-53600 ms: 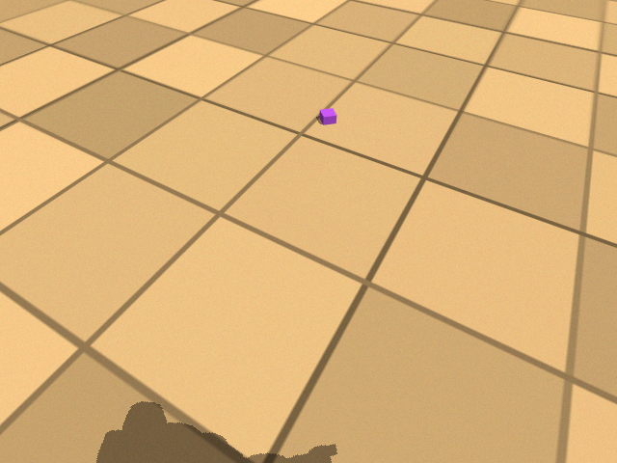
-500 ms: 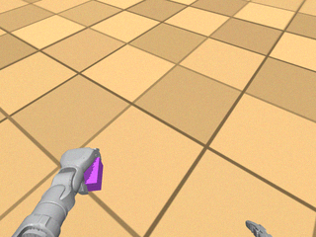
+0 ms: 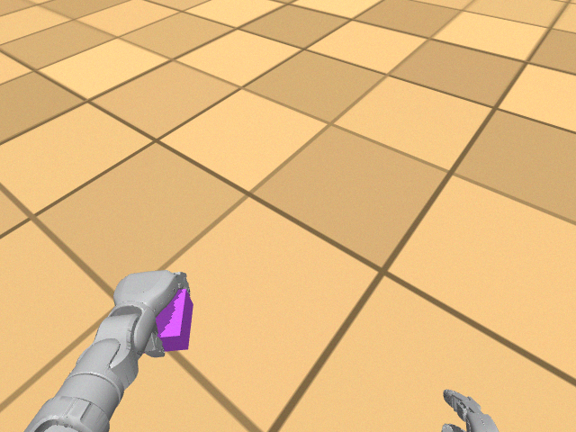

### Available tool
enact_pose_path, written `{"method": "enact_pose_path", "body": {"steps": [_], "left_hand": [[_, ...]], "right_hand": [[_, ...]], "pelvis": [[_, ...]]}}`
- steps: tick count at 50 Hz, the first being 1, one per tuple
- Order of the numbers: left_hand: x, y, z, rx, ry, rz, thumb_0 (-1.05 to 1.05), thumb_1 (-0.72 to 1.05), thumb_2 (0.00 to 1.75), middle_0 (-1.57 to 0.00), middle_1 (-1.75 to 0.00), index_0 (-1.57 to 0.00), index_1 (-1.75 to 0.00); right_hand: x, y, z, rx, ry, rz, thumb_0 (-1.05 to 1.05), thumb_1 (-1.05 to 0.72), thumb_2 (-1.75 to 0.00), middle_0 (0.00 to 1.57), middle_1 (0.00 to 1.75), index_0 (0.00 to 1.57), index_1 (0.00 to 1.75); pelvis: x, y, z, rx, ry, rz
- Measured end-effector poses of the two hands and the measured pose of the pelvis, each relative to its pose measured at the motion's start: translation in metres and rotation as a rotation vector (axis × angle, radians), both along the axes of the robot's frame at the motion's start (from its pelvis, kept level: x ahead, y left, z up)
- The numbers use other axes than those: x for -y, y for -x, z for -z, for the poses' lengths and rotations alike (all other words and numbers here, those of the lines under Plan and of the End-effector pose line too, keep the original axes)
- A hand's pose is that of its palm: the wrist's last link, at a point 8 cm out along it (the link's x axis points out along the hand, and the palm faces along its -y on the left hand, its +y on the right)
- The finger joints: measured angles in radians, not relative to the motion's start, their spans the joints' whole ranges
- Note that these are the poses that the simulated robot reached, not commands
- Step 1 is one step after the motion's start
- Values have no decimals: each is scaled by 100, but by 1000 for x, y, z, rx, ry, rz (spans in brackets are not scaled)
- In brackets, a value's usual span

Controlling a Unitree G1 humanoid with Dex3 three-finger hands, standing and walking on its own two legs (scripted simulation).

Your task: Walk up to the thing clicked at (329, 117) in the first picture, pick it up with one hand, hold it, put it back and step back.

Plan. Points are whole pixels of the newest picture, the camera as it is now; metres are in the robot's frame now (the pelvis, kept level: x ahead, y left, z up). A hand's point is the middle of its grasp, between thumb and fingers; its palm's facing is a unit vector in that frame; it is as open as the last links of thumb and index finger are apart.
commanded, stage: hold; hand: left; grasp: from above
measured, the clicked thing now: (162, 320) +0.30 +0.22 -0.07
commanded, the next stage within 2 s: crouch in 0.90 s
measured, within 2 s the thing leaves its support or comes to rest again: neither
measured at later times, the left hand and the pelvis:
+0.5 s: hand (157, 313) +0.29 +0.22 -0.03, palm faces -0.43 -0.08 -0.90, open 11.0 cm; pelvis +0.00 +0.00 +0.01, yaw +0 degrees
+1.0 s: hand (156, 308) +0.30 +0.22 -0.03, palm faces -0.44 -0.07 -0.89, open 11.0 cm; pelvis +0.01 +0.00 +0.01, yaw +0 degrees
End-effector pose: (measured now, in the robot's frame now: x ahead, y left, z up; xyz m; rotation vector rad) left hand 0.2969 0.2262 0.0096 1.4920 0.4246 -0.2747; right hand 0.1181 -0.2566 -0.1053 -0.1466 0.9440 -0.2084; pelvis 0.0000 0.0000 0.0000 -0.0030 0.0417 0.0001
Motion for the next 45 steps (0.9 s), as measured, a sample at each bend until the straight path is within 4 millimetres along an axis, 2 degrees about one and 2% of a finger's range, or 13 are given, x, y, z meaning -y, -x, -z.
{"method": "enact_pose_path", "body": {"steps": [22,33,45], "left_hand": [[5,0,-16,9,8,3,0,-18,62,-61,-69,-65,-62],[6,1,-8,-30,14,19,0,-17,62,-61,-69,-65,-63],[1,-11,-16,9,-3,-3,0,-18,62,-61,-69,-65,-63]], "right_hand": [[-1,-17,-9,41,-6,-12,1,-91,-90,20,30,20,30],[-4,-24,-10,34,-7,-11,1,-91,-90,20,30,20,30],[-3,-24,-8,10,-11,-3,1,-90,-90,20,30,20,30]], "pelvis": [[3,-1,-5,24,-3,0],[2,-6,-7,20,-4,1],[2,-12,-8,17,-2,-2]]}}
